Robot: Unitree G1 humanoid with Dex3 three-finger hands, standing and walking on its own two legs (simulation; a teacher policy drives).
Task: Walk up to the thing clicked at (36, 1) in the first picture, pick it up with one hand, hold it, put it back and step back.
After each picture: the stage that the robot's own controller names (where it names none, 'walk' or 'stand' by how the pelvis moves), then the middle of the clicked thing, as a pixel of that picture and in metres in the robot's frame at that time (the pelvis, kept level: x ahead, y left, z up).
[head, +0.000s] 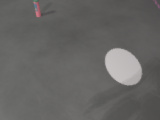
stand; (37, 8) +2.10 +0.65 -0.65
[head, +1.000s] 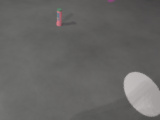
walk; (59, 17) +2.02 +0.27 -0.62
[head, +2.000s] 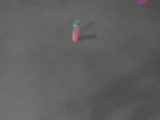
walk; (76, 31) +1.42 +0.07 -0.63
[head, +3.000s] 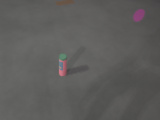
walk; (62, 65) +0.96 +0.16 -0.63
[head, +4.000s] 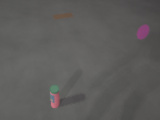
walk; (54, 97) +0.66 +0.16 -0.64
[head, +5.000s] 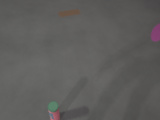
stand; (54, 112) +0.47 +0.17 -0.64
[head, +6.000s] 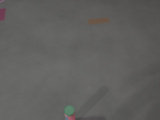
stand; (70, 117) +0.48 +0.10 -0.63
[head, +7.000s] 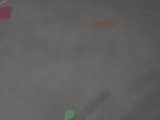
stand; out of the picture +0.46 +0.09 -0.65
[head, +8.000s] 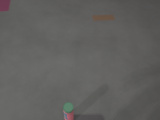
walk; (68, 113) +0.47 +0.10 -0.65
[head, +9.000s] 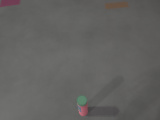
stand; (82, 106) +0.47 +0.07 -0.63
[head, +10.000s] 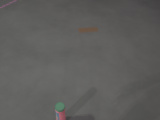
stand; (60, 114) +0.58 +0.11 -0.65
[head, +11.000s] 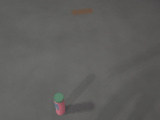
stand; (59, 104) +0.54 +0.13 -0.63
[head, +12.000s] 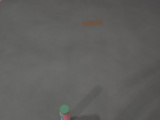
stand; (65, 116) +0.51 +0.12 -0.66
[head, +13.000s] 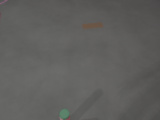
stand; out of the picture +0.48 +0.12 -0.66
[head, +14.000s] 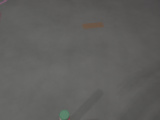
stand; out of the picture +0.47 +0.12 -0.66
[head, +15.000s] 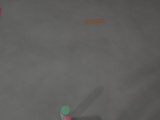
go down; (66, 117) +0.48 +0.12 -0.66
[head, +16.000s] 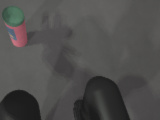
go down; (17, 30) +0.58 +0.14 -0.28
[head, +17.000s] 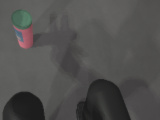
approach; (24, 32) +0.57 +0.14 -0.29
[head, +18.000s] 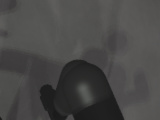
close in; out of the picture +0.57 +0.21 -0.20
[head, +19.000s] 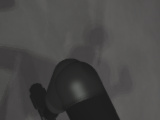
close; out of the picture +0.56 +0.20 -0.21
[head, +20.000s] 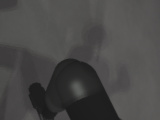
close; out of the picture +0.55 +0.19 -0.22
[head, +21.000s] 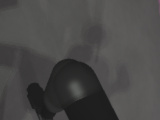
close; out of the picture +0.56 +0.19 -0.22
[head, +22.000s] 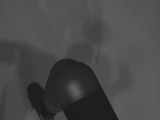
close; out of the picture +0.63 +0.10 -0.26
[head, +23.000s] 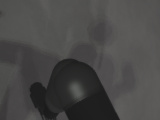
close; out of the picture +0.66 +0.08 -0.31
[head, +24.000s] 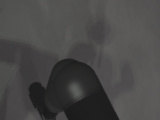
close; out of the picture +0.66 +0.08 -0.31
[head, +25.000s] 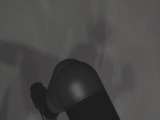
close; out of the picture +0.66 +0.08 -0.30
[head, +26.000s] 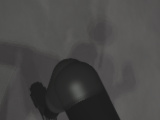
close; out of the picture +0.66 +0.08 -0.30
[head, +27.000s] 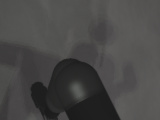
close in; out of the picture +0.66 +0.08 -0.30
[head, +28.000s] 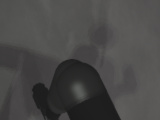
close in; out of the picture +0.65 +0.07 -0.30
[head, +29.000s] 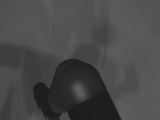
close in; out of the picture +0.64 +0.06 -0.30
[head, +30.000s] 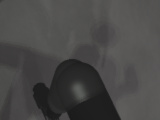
close in; out of the picture +0.63 +0.06 -0.30
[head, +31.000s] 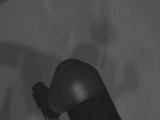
close in; out of the picture +0.62 +0.05 -0.30
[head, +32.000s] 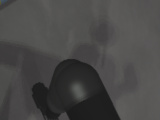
close in; out of the picture +0.60 +0.04 -0.30
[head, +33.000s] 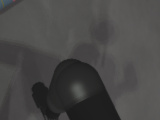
close in; out of the picture +0.59 +0.03 -0.30
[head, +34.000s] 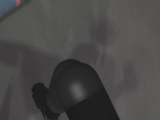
close in; out of the picture +0.57 +0.02 -0.30
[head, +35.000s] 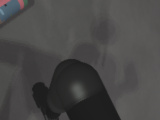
close; out of the picture +0.56 +0.01 -0.30
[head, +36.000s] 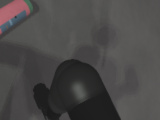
close in; (1, 20) +0.55 +0.00 -0.30
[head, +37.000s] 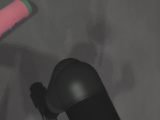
lift; (0, 23) +0.53 -0.01 -0.30
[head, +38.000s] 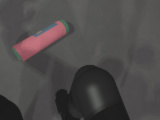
lift; (42, 39) +0.50 -0.04 -0.31
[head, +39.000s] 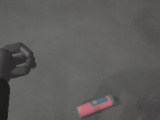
lift; (95, 105) +0.42 -0.13 -0.58
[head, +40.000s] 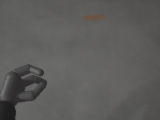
hold; out of the picture +0.34 -0.14 -0.70
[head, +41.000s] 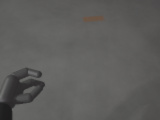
close; out of the picture +0.32 -0.14 -0.70
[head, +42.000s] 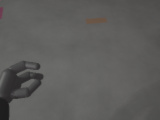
crouch; out of the picture +0.28 -0.15 -0.71
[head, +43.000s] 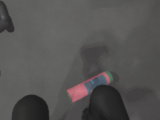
crouch; (90, 85) +0.36 -0.16 -0.40
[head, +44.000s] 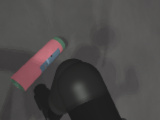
lower; (40, 61) +0.38 -0.11 -0.29
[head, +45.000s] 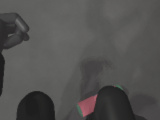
hold; (100, 99) +0.32 -0.18 -0.37
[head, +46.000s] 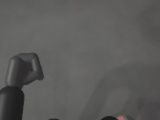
hold; out of the picture +0.25 -0.19 -0.56
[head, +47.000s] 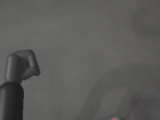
crouch; out of the picture +0.24 -0.19 -0.59
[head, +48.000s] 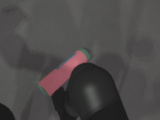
lower; (65, 70) +0.34 -0.15 -0.30
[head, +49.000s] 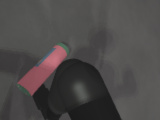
lower; (45, 67) +0.35 -0.13 -0.29
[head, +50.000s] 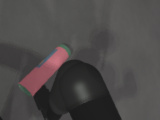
hold; (47, 68) +0.35 -0.13 -0.30
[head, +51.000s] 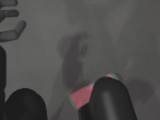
lower; (94, 89) +0.31 -0.17 -0.33
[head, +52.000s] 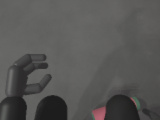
lower; (115, 110) +0.28 -0.19 -0.42
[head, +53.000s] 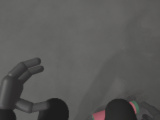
stand; (115, 113) +0.27 -0.19 -0.45
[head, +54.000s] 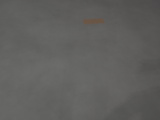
hold; out of the picture +0.20 -0.20 -0.68
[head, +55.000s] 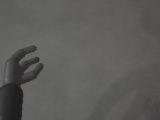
lower; out of the picture +0.23 -0.18 -0.67
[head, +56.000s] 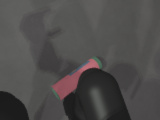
lower; (77, 77) +0.33 -0.16 -0.31
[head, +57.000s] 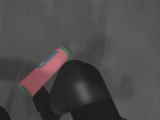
lower; (46, 69) +0.35 -0.13 -0.30
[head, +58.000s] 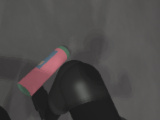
lower; (46, 68) +0.35 -0.13 -0.30
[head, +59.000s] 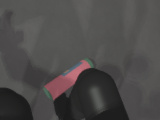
stand; (69, 77) +0.33 -0.14 -0.32
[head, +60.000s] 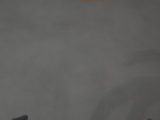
hold; out of the picture +0.23 -0.20 -0.63
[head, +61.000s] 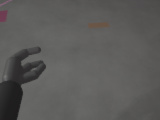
lower; out of the picture +0.19 -0.20 -0.71
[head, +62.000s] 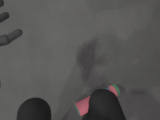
lower; (97, 99) +0.28 -0.19 -0.44
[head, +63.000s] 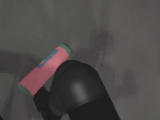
lower; (47, 68) +0.35 -0.14 -0.30
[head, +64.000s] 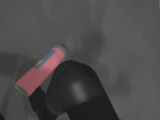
lower; (43, 68) +0.35 -0.13 -0.31
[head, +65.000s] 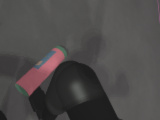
lower; (43, 68) +0.35 -0.14 -0.31
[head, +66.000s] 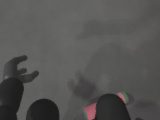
stand; (105, 105) +0.30 -0.20 -0.43
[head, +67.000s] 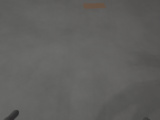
withdraw; out of the picture +0.22 -0.21 -0.65
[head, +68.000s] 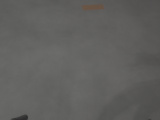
lower; out of the picture +0.23 -0.20 -0.66
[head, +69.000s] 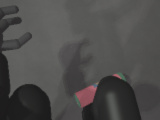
lower; (100, 89) +0.32 -0.18 -0.31
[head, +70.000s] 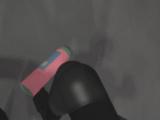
lower; (47, 69) +0.35 -0.14 -0.30
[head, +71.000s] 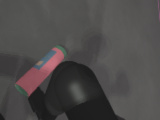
lower; (43, 68) +0.35 -0.14 -0.31
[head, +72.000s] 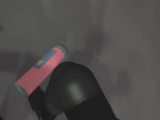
stand; (43, 68) +0.35 -0.14 -0.32
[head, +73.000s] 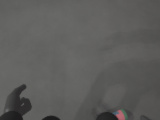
stand; out of the picture +0.26 -0.20 -0.55
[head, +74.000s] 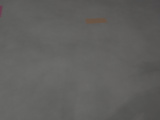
stand; out of the picture +0.19 -0.22 -0.68
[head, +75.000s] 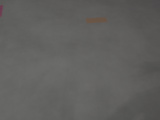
stand; out of the picture +0.19 -0.21 -0.68
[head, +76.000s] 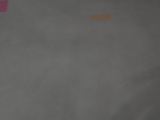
stand; out of the picture +0.20 -0.21 -0.72
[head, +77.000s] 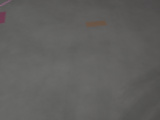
stand; out of the picture +0.21 -0.19 -0.75
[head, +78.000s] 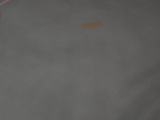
stand; out of the picture +0.21 -0.18 -0.75
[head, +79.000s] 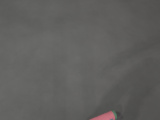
walk; out of the picture +0.37 -0.21 -0.73
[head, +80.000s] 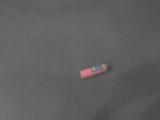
walk; (93, 70) +0.83 -0.08 -0.71
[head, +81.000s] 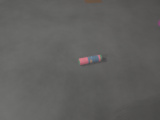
stand; (90, 59) +1.17 -0.10 -0.73
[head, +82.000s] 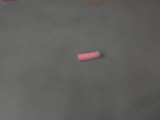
stand; (88, 56) +1.23 -0.06 -0.75
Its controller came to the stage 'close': yes
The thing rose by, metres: 0.00
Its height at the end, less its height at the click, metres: -0.09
